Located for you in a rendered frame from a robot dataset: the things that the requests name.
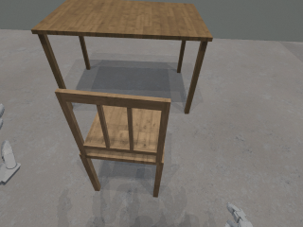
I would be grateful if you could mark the chair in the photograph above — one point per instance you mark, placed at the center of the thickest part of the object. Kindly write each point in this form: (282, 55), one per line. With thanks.
(126, 128)

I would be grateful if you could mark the right robot hand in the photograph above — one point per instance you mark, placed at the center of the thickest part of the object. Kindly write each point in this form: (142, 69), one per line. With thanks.
(238, 216)

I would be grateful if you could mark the left robot hand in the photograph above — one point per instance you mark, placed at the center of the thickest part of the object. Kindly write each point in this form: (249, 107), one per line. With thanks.
(9, 166)

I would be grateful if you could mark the table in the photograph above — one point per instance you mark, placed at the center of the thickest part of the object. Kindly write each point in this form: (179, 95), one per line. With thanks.
(126, 19)

